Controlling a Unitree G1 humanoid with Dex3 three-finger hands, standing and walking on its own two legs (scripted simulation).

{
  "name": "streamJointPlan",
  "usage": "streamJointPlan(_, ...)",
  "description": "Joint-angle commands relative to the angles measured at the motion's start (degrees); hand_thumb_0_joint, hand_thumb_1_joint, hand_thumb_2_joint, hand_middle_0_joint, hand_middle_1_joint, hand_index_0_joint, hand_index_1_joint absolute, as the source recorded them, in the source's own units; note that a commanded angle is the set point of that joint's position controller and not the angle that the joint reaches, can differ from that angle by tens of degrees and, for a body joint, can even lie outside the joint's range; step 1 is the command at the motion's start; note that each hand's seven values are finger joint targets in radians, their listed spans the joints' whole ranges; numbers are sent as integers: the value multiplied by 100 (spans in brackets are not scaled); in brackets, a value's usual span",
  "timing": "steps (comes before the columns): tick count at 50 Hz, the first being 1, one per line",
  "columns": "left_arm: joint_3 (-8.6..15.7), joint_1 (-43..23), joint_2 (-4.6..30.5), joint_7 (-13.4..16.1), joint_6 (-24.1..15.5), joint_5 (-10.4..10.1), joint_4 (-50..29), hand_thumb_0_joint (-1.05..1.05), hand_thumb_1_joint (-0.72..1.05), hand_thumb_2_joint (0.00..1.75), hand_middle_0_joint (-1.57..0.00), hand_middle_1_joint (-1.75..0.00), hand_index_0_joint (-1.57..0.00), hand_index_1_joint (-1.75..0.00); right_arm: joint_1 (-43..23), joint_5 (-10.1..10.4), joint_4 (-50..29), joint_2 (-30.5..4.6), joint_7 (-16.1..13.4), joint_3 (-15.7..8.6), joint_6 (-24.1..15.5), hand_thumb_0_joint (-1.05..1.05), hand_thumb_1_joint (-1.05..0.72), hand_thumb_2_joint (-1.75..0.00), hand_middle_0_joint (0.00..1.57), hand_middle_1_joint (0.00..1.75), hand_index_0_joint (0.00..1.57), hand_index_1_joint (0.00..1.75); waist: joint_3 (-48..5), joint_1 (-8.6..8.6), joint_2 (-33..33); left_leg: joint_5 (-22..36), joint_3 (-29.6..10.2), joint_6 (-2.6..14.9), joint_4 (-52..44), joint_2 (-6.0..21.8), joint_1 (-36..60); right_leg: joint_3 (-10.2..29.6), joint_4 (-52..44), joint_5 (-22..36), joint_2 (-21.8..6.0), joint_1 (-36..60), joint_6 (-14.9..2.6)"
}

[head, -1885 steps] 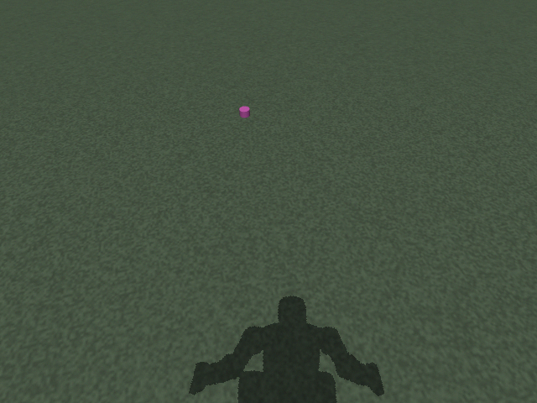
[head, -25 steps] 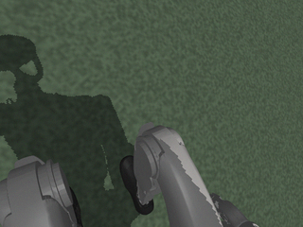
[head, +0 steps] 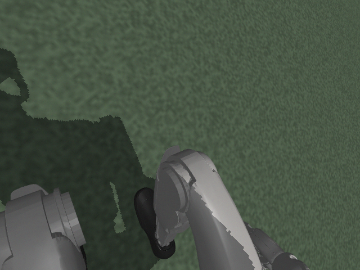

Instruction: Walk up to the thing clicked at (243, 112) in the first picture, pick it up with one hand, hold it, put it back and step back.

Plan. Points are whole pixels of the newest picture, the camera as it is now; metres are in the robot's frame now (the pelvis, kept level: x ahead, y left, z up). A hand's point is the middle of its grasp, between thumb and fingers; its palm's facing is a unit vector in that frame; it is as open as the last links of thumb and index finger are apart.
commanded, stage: rest palm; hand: left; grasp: from above
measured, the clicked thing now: out of the picture +0.43 +0.43 -0.28
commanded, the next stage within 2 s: close in 1.36 s
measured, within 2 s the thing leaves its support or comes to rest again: neither
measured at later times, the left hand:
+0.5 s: hand out of the picture +0.41 +0.40 -0.25, palm faces -0.43 -0.21 -0.88, open 14.1 cm
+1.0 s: hand out of the picture +0.41 +0.40 -0.25, palm faces -0.45 -0.22 -0.86, open 13.9 cm
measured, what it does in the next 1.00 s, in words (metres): stands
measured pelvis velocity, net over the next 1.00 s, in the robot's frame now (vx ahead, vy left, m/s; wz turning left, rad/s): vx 0.00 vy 0.00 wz -0.01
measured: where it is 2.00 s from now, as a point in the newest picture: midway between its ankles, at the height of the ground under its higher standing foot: (120, 256)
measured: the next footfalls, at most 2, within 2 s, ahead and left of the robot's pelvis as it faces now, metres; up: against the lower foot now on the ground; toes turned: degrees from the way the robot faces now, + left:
none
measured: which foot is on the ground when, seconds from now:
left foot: down 0.00-1.00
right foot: down 0.00-1.00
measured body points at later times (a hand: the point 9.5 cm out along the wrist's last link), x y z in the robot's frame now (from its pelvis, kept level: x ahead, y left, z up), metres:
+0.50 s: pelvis +0.00 +0.00 +0.00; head +0.27 +0.16 +0.32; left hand +0.43 +0.41 -0.20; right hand +0.10 -0.25 -0.05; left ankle +0.06 +0.11 -0.27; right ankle +0.12 -0.11 -0.27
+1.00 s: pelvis +0.00 +0.00 +0.00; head +0.28 +0.16 +0.31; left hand +0.43 +0.41 -0.20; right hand +0.10 -0.25 -0.05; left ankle +0.06 +0.11 -0.27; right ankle +0.12 -0.11 -0.27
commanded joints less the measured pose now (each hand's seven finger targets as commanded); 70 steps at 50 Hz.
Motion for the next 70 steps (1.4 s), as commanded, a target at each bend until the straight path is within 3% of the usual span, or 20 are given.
streamJointPlan(1, 7, -1199, 1465, 51, 251, -280, -621, 0, -55, 96, -7, -106, -8, -105, 1080, 62, 59, -2033, -65, -579, -73, 0, -92, -91, 20, 30, 20, 30, -3365, -214, 3546, 1409, 25, -321, -1734, 214, 3257, -202, -951, 1328, 195, 1456, -304)
streamJointPlan(2, 176, -1107, 1606, 14, 267, -376, -552, 0, -55, 96, -7, -106, -8, -105, 1038, 81, 11, -2039, -63, -583, -96, 0, -92, -91, 20, 30, 20, 30, -3402, -193, 3420, 1353, -1, -309, -1728, 211, 3177, -212, -943, 1300, 177, 1488, -291)
streamJointPlan(8, 250, -870, 1763, -323, 98, -666, -775, 0, -55, 95, -6, -107, -8, -105, 1044, 109, 31, -1970, -128, -464, -63, 0, -92, -91, 20, 30, 20, 30, -3635, -117, 3331, 1413, 53, -278, -1645, 208, 3068, -177, -1046, 1363, 199, 1993, -274)
streamJointPlan(11, 321, -731, 1910, -376, -49, -647, -972, 0, -55, 95, -7, -107, -7, -106, 1049, 97, 21, -1986, -139, -424, -10, 0, -92, -91, 20, 30, 20, 30, -3769, -37, 3405, 1690, 86, -281, -1580, 223, 3199, -149, -1047, 1528, 231, 2157, -282)
streamJointPlan(13, 297, -736, 1888, -367, -170, -633, -1037, 0, -56, 96, -7, -106, -7, -105, 1057, 75, 14, -1967, -144, -359, 13, 0, -92, -91, 20, 30, 20, 30, -3725, -128, 3387, 1850, 92, -265, -1494, 232, 3246, -162, -1063, 1630, 239, 2203, -266)
streamJointPlan(17, 397, -588, 1927, -235, -329, -585, -911, 0, -54, 96, -7, -105, -7, -105, 1014, 32, 64, -1961, -151, -321, 42, 0, -92, -91, 20, 30, 20, 30, -3576, -74, 3271, 1672, 142, -237, -1471, 234, 3056, -164, -1138, 1522, 282, 2256, -272)
streamJointPlan(18, 312, -765, 1909, -210, -376, -541, -1145, 0, -54, 96, -6, -106, -7, -105, 1015, 13, 55, -2003, -146, -362, 38, 0, -91, -91, 20, 30, 20, 30, -3531, -105, 3388, 1652, 177, -242, -1468, 239, 3076, -142, -1153, 1519, 300, 2248, -280)
streamJointPlan(19, 448, -651, 1994, -142, -378, -533, -982, 0, -54, 96, -6, -105, -7, -104, 988, 2, 76, -1999, -145, -337, 41, 0, -91, -91, 20, 30, 20, 30, -3567, -67, 3335, 1609, 126, -250, -1491, 253, 3073, -186, -1123, 1470, 294, 2197, -284)
streamJointPlan(26, 243, -786, 1805, 95, -276, -309, -710, 0, -52, 95, -7, -106, -8, -104, 919, -23, 72, -2089, -105, -381, -39, 0, -91, -91, 20, 30, 20, 30, -3222, -208, 3423, 1347, -91, -332, -1692, 293, 3177, -351, -930, 1242, 256, 1566, -291)
streamJointPlan(32, 58, -961, 1673, 68, -52, -321, -639, 0, -51, 94, -7, -107, -8, -105, 882, 8, 36, -2132, -86, -443, -151, 0, -91, -91, 20, 30, 20, 30, -3072, -218, 3505, 1171, -129, -368, -1786, 285, 3192, -333, -884, 1127, 226, 1328, -307)
streamJointPlan(42, 137, -963, 1827, -201, -90, -531, -1007, 0, -49, 91, -7, -109, -10, -106, 949, 23, 40, -2090, -62, -408, -126, 0, -92, -91, 20, 30, 20, 30, -3533, -109, 3518, 1689, 26, -318, -1562, 260, 3273, -229, -1024, 1513, 253, 1982, -277)
streamJointPlan(44, 87, -766, 1620, -228, -132, -613, -754, 0, -49, 91, -7, -107, -9, -105, 942, 27, 57, -2036, -66, -335, -100, 0, -91, -91, 20, 30, 20, 30, -3435, -195, 3283, 1663, 31, -289, -1521, 254, 3106, -259, -1057, 1515, 260, 2028, -256)
streamJointPlan(47, 206, -698, 1799, -205, -233, -593, -817, 0, -48, 92, -7, -108, -9, -105, 911, 10, 78, -2021, -83, -321, -69, 0, -91, -91, 20, 30, 20, 30, -3530, -76, 3309, 1658, 25, -279, -1522, 256, 3129, -250, -1079, 1485, 280, 2120, -270)
streamJointPlan(50, 271, -787, 1898, -147, -279, -521, -999, 0, -48, 93, -7, -108, -9, -106, 945, -8, 55, -2035, -74, -294, -53, 0, -91, -91, 20, 30, 20, 30, -3620, -100, 3487, 1896, -17, -312, -1543, 278, 3383, -281, -1009, 1593, 267, 2032, -273)
streamJointPlan(53, 304, -982, 1893, -29, -345, -528, -1196, 0, -47, 91, -7, -108, -10, -105, 905, -20, 90, -2112, -72, -355, -49, 0, -91, -91, 20, 30, 20, 30, -3597, -108, 3627, 1883, -112, -359, -1640, 307, 3526, -346, -944, 1527, 265, 1836, -284)
streamJointPlan(57, 255, -727, 1895, 75, -235, -325, -758, 0, -47, 92, -8, -107, -10, -105, 872, -48, 39, -2094, -61, -326, -61, 0, -91, -91, 20, 30, 20, 30, -3371, -143, 3507, 1573, -51, -329, -1634, 291, 3244, -309, -965, 1374, 284, 1797, -306)
streamJointPlan(61, 153, -981, 1808, 84, -147, -390, -850, 0, -46, 92, -8, -108, -10, -105, 882, -41, 30, -2121, -60, -340, -114, 0, -91, -90, 20, 30, 20, 30, -3190, -179, 3558, 1409, -67, -349, -1718, 288, 3137, -336, -956, 1294, 268, 1641, -304)
streamJointPlan(64, 158, -746, 1788, 47, -69, -426, -453, 0, -45, 90, -8, -109, -11, -106, 905, -27, -2, -2167, -58, -336, -148, 0, -91, -90, 20, 30, 20, 30, -3163, -232, 3323, 1340, -103, -328, -1684, 280, 3121, -335, -966, 1248, 260, 1662, -284)
streamJointPlan(65, -32, -1013, 1678, -5, -89, -437, -771, 0, -43, 90, -8, -110, -11, -106, 923, -5, 42, -2155, -55, -352, -161, 0, -91, -90, 20, 30, 20, 30, -3131, -232, 3385, 1311, -61, -316, -1645, 275, 3016, -308, -961, 1264, 266, 1623, -290)
streamJointPlan(70, 53, -877, 1829, -148, -123, -554, -674, 0, -42, 91, -9, -111, -13, -108, 914, 2, 2, -2149, -87, -302, -163, 0, -91, -90, 20, 30, 20, 30, -3237, -191, 3266, 1275, -31, -292, -1599, 262, 3009, -264, -1043, 1240, 255, 1881, -272)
